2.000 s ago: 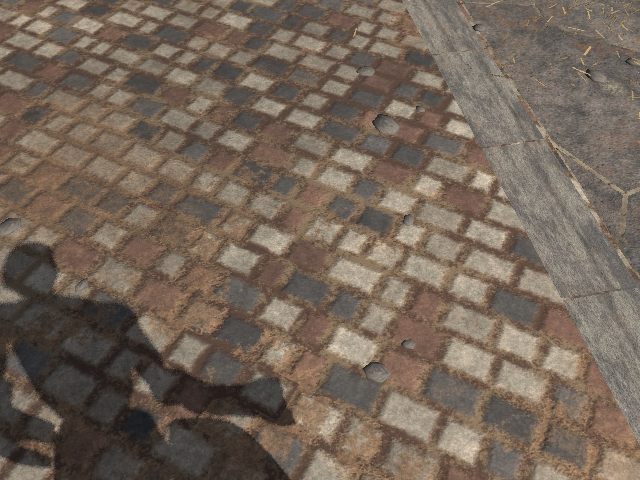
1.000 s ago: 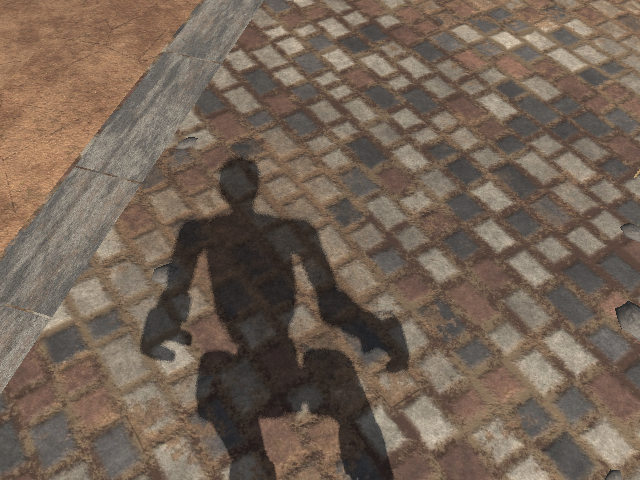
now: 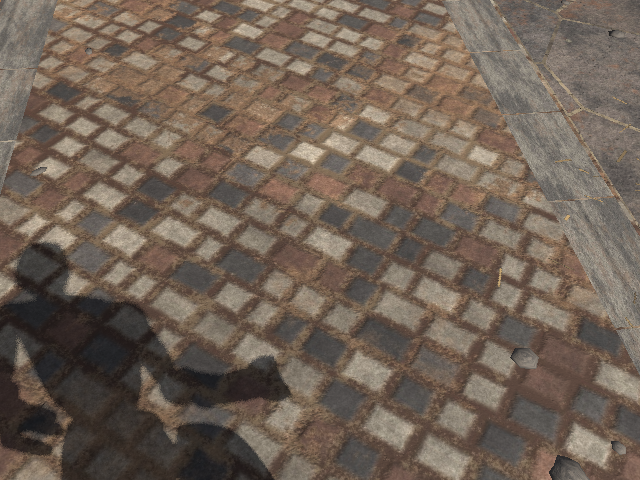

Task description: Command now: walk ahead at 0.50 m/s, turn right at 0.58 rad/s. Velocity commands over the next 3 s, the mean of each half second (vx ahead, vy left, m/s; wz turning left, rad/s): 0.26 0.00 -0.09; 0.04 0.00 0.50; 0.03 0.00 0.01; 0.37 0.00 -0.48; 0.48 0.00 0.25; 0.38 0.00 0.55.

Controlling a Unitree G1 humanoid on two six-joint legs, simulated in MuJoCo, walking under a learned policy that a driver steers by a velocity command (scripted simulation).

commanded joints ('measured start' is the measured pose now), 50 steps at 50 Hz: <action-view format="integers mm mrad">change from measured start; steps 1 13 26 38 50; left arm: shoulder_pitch -59 -263 -290 -312 -299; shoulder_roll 83 16 73 59 56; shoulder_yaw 30 3 28 38 48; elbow -109 -146 -78 -37 6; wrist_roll -4 24 52 44 21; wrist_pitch -10 -36 -2 39 26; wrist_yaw -8 -37 10 33 42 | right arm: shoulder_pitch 67 126 178 141 51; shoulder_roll -102 -194 -103 -316 -205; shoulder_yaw -31 -43 -34 -87 -62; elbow -20 118 93 -29 -80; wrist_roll -4 40 21 -30 17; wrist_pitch -3 30 161 137 117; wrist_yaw -5 -4 -52 -17 -53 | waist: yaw -40 -54 -64 -71 -35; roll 163 151 -114 365 181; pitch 10 -26 -83 -8 -84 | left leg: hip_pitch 248 261 -95 149 268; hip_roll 273 234 91 412 213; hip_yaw -296 -52 -22 -557 -385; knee -278 -174 579 -215 -151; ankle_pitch -3 585 -242 300 201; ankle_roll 146 137 -112 320 191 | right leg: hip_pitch -294 -31 90 -269 -203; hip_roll -123 -45 -314 -20 -25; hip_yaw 25 -85 -25 -127 2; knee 28 -606 -925 -115 -283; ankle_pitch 91 372 415 -284 90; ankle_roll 12 3 -223 82 105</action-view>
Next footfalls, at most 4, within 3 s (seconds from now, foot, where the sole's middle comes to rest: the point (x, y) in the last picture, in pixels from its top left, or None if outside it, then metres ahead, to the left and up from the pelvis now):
0.32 right None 0.29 -0.15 -0.77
0.72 left None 0.23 0.10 -0.77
1.22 right None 0.30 -0.12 -0.77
1.88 right None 0.49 -0.17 -0.77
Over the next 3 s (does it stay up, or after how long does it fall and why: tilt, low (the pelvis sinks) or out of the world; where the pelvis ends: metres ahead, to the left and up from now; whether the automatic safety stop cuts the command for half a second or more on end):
stays up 0.98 -0.10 0.00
